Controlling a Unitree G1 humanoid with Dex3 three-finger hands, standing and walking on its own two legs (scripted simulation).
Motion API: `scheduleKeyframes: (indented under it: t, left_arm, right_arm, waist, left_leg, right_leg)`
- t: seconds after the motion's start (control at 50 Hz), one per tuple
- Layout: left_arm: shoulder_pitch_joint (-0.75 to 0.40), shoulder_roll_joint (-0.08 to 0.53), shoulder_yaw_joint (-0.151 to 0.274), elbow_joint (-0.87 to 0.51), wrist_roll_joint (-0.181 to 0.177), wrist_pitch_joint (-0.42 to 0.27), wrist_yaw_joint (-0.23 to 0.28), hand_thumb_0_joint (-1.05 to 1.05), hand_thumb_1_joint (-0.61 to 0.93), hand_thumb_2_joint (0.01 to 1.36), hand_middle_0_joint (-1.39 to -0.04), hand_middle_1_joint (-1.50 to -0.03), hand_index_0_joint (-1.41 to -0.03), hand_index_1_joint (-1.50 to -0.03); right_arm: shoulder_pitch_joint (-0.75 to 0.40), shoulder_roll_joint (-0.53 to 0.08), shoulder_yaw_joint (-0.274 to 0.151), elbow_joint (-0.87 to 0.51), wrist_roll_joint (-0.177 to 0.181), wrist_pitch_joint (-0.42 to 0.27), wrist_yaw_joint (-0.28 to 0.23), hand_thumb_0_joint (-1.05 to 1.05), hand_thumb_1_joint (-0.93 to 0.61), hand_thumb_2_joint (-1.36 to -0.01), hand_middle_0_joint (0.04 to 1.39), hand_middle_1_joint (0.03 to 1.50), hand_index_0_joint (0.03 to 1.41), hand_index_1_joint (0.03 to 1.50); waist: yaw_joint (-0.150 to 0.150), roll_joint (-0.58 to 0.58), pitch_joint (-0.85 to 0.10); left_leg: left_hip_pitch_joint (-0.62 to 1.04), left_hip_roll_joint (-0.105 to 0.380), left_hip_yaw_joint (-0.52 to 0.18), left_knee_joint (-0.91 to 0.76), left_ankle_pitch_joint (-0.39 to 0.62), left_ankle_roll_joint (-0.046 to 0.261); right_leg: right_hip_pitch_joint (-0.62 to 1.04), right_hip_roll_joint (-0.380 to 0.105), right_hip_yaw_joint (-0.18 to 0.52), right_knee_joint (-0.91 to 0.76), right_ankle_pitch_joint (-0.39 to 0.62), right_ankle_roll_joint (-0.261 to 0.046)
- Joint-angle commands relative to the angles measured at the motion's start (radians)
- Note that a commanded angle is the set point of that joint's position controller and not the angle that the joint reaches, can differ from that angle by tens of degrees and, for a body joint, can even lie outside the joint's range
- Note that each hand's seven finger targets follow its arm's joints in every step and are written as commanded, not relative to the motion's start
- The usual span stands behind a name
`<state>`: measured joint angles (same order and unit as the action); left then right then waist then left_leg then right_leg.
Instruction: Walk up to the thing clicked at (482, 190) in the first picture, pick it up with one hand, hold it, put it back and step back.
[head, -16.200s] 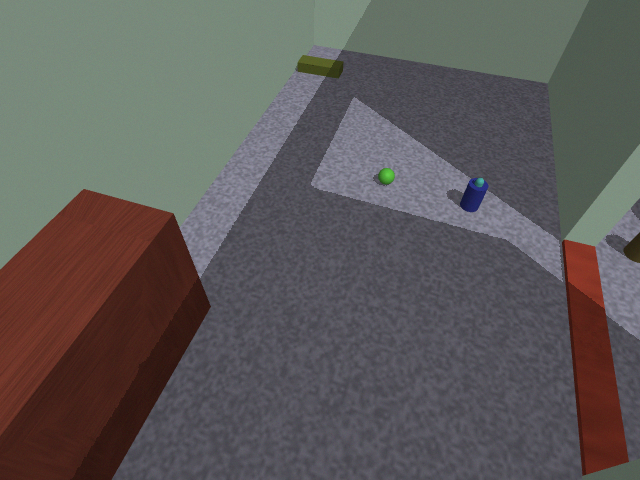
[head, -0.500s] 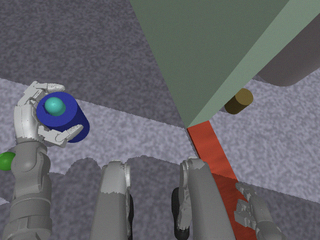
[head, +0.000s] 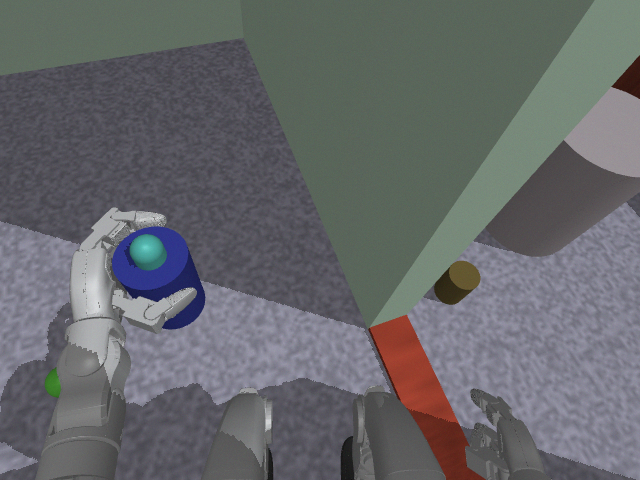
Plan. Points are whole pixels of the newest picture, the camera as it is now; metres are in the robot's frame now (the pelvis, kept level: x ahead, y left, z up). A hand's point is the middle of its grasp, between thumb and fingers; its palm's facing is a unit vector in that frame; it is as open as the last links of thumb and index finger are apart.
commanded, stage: lift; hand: left
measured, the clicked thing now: (161, 275) +0.35 +0.20 +0.00
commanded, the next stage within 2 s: hold in 1.02 s
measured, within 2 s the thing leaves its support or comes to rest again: neither
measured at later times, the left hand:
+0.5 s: hand (147, 246) +0.34 +0.19 +0.09, palm faces +0.16 -0.99 -0.02, open 11.1 cm
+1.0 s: hand (151, 231) +0.35 +0.18 +0.12, palm faces +0.16 -0.99 -0.02, open 11.1 cm
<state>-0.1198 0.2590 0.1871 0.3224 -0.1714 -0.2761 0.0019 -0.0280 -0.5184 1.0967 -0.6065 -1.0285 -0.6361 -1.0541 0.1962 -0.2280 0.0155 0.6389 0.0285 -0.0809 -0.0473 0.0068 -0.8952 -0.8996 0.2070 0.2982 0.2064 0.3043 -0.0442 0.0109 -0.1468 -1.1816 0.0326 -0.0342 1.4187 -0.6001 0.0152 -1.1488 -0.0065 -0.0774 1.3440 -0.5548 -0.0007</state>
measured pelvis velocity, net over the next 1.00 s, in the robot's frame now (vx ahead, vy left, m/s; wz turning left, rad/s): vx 0.03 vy -0.01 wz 0.02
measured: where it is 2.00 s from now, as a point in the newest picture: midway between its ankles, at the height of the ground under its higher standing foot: outside the picture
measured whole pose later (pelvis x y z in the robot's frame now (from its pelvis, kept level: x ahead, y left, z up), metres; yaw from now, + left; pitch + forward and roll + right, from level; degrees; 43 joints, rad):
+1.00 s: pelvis +0.03 -0.01 +0.09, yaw +1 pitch +9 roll -2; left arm -0.08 0.20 0.14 0.39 -0.17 -0.32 -0.01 -0.03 -0.53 1.10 -0.63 -1.00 -0.66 -1.03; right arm 0.23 -0.21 0.03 0.67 0.00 -0.07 -0.05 0.01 -0.90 -0.90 0.21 0.30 0.21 0.30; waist -0.03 0.01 -0.04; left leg -0.66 0.03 -0.01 0.97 -0.46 0.00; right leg -0.64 0.00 -0.06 0.91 -0.43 -0.01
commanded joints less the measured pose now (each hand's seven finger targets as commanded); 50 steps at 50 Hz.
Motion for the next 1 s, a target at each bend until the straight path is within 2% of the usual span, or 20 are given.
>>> scheduleKeyframes:
  t: [0.0,0.06,0.08,0.1,0.12,0.14,0.18,0.24,0.32,0.38,0.46,0.48,0.56,0.58,0.72,0.78,0.84,0.88,0.94,0.98]
  left_arm:
    - [-0.295,0.142,0.049,-0.366,-0.027,-0.142,-0.006,0.0,0.0,1.295,-1.195,-1.418,-1.213,-1.427]
    - [-0.277,0.134,0.055,-0.368,-0.04,-0.147,-0.004,0.0,-0.012,1.279,-1.187,-1.408,-1.208,-1.415]
    - [-0.32,0.131,0.046,-0.382,-0.041,-0.154,-0.006,0.0,-0.02,1.269,-1.188,-1.408,-1.211,-1.411]
    - [-0.296,0.147,0.073,-0.356,-0.04,-0.152,0.0,0.0,-0.006,1.27,-1.189,-1.401,-1.21,-1.406]
    - [-0.315,0.136,0.053,-0.362,-0.038,-0.157,-0.002,0.0,0.0,1.261,-1.184,-1.395,-1.206,-1.398]
    - [-0.309,0.145,0.071,-0.352,-0.038,-0.16,0.001,0.0,0.003,1.268,-1.178,-1.39,-1.198,-1.395]
    - [-0.311,0.126,0.048,-0.35,-0.036,-0.164,0.001,0.0,0.004,1.257,-1.17,-1.383,-1.192,-1.387]
    - [-0.317,0.132,0.058,-0.348,-0.032,-0.167,0.002,0.0,0.017,1.264,-1.164,-1.377,-1.185,-1.382]
    - [-0.315,0.104,0.011,-0.36,-0.026,-0.165,-0.007,0.0,-0.001,1.242,-1.17,-1.38,-1.193,-1.382]
    - [-0.295,0.109,0.039,-0.338,-0.035,-0.16,-0.005,0.0,-0.013,1.247,-1.163,-1.378,-1.188,-1.379]
    - [-0.303,0.088,0.023,-0.33,-0.03,-0.158,0.004,0.0,0.0,1.249,-1.143,-1.372,-1.171,-1.371]
    - [-0.285,0.108,0.048,-0.312,-0.027,-0.156,0.006,0.0,0.007,1.249,-1.146,-1.37,-1.172,-1.371]
    - [-0.323,0.1,0.029,-0.31,-0.019,-0.168,-0.001,0.0,0.029,1.249,-1.136,-1.36,-1.162,-1.361]
    - [-0.329,0.097,0.02,-0.318,-0.017,-0.175,-0.004,0.0,0.036,1.253,-1.142,-1.364,-1.167,-1.366]
    - [-0.318,0.089,0.027,-0.325,-0.039,-0.176,-0.016,0.0,-0.009,1.237,-1.136,-1.349,-1.155,-1.355]
    - [-0.344,0.089,0.019,-0.329,-0.034,-0.178,-0.017,0.0,-0.023,1.207,-1.127,-1.327,-1.146,-1.332]
    - [-0.345,0.081,0.016,-0.299,-0.028,-0.182,-0.015,0.0,-0.017,1.21,-1.125,-1.324,-1.143,-1.331]
    - [-0.332,0.091,0.028,-0.301,-0.034,-0.186,-0.02,0.0,0.006,1.216,-1.134,-1.329,-1.151,-1.335]
    - [-0.304,0.092,0.036,-0.31,-0.035,-0.184,-0.022,0.0,-0.012,1.21,-1.119,-1.321,-1.139,-1.326]
    - [-0.311,0.082,0.021,-0.317,-0.031,-0.18,-0.02,0.0,0.02,1.21,-1.113,-1.315,-1.133,-1.319]
  right_arm:
    - [0.025,-0.137,-0.051,-0.102,0.001,-0.044,-0.011,0.0,-0.904,-0.901,0.199,0.3,0.2,0.3]
    - [0.035,-0.137,-0.049,-0.103,0.001,-0.046,-0.008,0.0,-0.906,-0.901,0.199,0.3,0.2,0.3]
    - [0.035,-0.132,-0.047,-0.099,-0.002,-0.046,-0.009,0.0,-0.909,-0.9,0.199,0.3,0.2,0.3]
    - [0.04,-0.136,-0.05,-0.098,-0.001,-0.045,-0.012,0.0,-0.906,-0.9,0.199,0.3,0.2,0.3]
    - [0.036,-0.131,-0.045,-0.095,-0.004,-0.046,-0.015,0.0,-0.908,-0.9,0.2,0.3,0.2,0.3]
    - [0.043,-0.132,-0.046,-0.092,-0.006,-0.046,-0.016,0.0,-0.906,-0.9,0.199,0.3,0.2,0.3]
    - [0.04,-0.127,-0.042,-0.094,-0.009,-0.046,-0.018,0.0,-0.908,-0.9,0.199,0.3,0.2,0.3]
    - [0.036,-0.128,-0.045,-0.093,-0.011,-0.047,-0.022,0.0,-0.904,-0.9,0.199,0.3,0.2,0.3]
    - [0.044,-0.127,-0.041,-0.088,-0.016,-0.048,-0.021,0.0,-0.912,-0.901,0.2,0.3,0.2,0.3]
    - [0.036,-0.112,-0.034,-0.096,-0.014,-0.043,-0.025,0.0,-0.908,-0.899,0.199,0.3,0.2,0.3]
    - [0.043,-0.116,-0.037,-0.085,-0.02,-0.042,-0.027,0.0,-0.905,-0.899,0.2,0.3,0.2,0.3]
    - [0.047,-0.111,-0.035,-0.083,-0.021,-0.039,-0.028,0.0,-0.904,-0.899,0.2,0.3,0.2,0.3]
    - [0.039,-0.115,-0.038,-0.082,-0.025,-0.035,-0.025,0.0,-0.9,-0.898,0.2,0.3,0.2,0.3]
    - [0.027,-0.114,-0.038,-0.088,-0.026,-0.035,-0.023,0.0,-0.899,-0.898,0.2,0.3,0.2,0.3]
    - [0.032,-0.115,-0.036,-0.092,-0.023,-0.037,-0.025,0.0,-0.905,-0.899,0.199,0.3,0.2,0.3]
    - [0.035,-0.113,-0.036,-0.08,-0.028,-0.04,-0.026,0.0,-0.906,-0.899,0.2,0.3,0.2,0.3]
    - [0.023,-0.114,-0.039,-0.082,-0.026,-0.042,-0.022,0.0,-0.905,-0.899,0.2,0.3,0.2,0.3]
    - [0.022,-0.114,-0.039,-0.087,-0.025,-0.041,-0.023,0.0,-0.902,-0.899,0.2,0.3,0.2,0.3]
    - [0.033,-0.112,-0.039,-0.083,-0.029,-0.04,-0.022,0.0,-0.902,-0.899,0.2,0.3,0.2,0.3]
    - [0.031,-0.111,-0.039,-0.083,-0.028,-0.037,-0.022,0.0,-0.899,-0.898,0.2,0.3,0.2,0.3]
  waist:
    - [0.017,0.152,-0.43]
    - [0.016,0.13,-0.415]
    - [0.003,0.134,-0.403]
    - [0.009,0.104,-0.406]
    - [-0.001,0.097,-0.394]
    - [0.0,0.09,-0.392]
    - [0.0,0.083,-0.368]
    - [0.008,0.085,-0.36]
    - [0.007,0.128,-0.368]
    - [0.011,0.072,-0.338]
    - [0.002,0.084,-0.318]
    - [0.011,0.085,-0.314]
    - [0.009,0.107,-0.284]
    - [0.012,0.11,-0.263]
    - [0.01,0.079,-0.301]
    - [-0.001,0.075,-0.266]
    - [0.007,0.084,-0.223]
    - [0.01,0.057,-0.246]
    - [0.017,0.076,-0.287]
    - [0.012,0.073,-0.276]
  left_leg:
    - [0.439,-0.015,-0.053,-0.306,0.266,-0.022]
    - [0.465,-0.017,-0.047,-0.337,0.307,-0.02]
    - [0.471,-0.017,-0.046,-0.345,0.294,-0.019]
    - [0.474,-0.018,-0.042,-0.352,0.302,-0.016]
    - [0.463,-0.021,-0.036,-0.354,0.303,-0.013]
    - [0.467,-0.022,-0.033,-0.358,0.317,-0.011]
    - [0.477,-0.025,-0.024,-0.381,0.307,-0.009]
    - [0.504,-0.028,-0.015,-0.409,0.297,-0.008]
    - [0.6,-0.019,-0.03,-0.455,0.355,-0.023]
    - [0.577,-0.028,-0.012,-0.469,0.343,-0.01]
    - [0.614,-0.024,-0.009,-0.496,0.377,-0.012]
    - [0.615,-0.024,-0.009,-0.501,0.404,-0.013]
    - [0.659,-0.015,-0.02,-0.545,0.398,-0.021]
    - [0.655,-0.016,-0.022,-0.561,0.357,-0.021]
    - [0.706,-0.022,-0.006,-0.576,0.401,-0.016]
    - [0.699,-0.02,-0.011,-0.589,0.382,-0.016]
    - [0.701,-0.019,-0.011,-0.612,0.337,-0.018]
    - [0.69,-0.027,-0.001,-0.608,0.346,-0.011]
    - [0.726,-0.028,0.003,-0.597,0.436,-0.015]
    - [0.737,-0.029,0.011,-0.599,0.447,-0.012]
  right_leg:
    - [0.242,0.018,0.025,-0.214,0.244,-0.029]
    - [0.295,0.021,0.022,-0.248,0.279,-0.029]
    - [0.298,0.024,0.023,-0.26,0.27,-0.028]
    - [0.33,0.022,0.024,-0.274,0.283,-0.027]
    - [0.346,0.023,0.026,-0.284,0.293,-0.025]
    - [0.359,0.023,0.027,-0.291,0.306,-0.025]
    - [0.386,0.023,0.031,-0.317,0.308,-0.022]
    - [0.421,0.02,0.037,-0.351,0.306,-0.021]
    - [0.425,0.025,0.019,-0.366,0.328,-0.026]
    - [0.51,0.023,0.032,-0.413,0.348,-0.019]
    - [0.523,0.025,0.03,-0.435,0.373,-0.021]
    - [0.541,0.024,0.029,-0.438,0.394,-0.021]
    - [0.523,0.026,0.017,-0.449,0.365,-0.027]
    - [0.524,0.027,0.016,-0.458,0.331,-0.026]
    - [0.621,0.025,0.03,-0.502,0.391,-0.022]
    - [0.606,0.025,0.027,-0.514,0.372,-0.022]
    - [0.591,0.023,0.026,-0.526,0.33,-0.022]
    - [0.648,0.018,0.035,-0.545,0.355,-0.018]
    - [0.681,0.018,0.037,-0.54,0.434,-0.018]
    - [0.694,0.016,0.044,-0.552,0.458,-0.015]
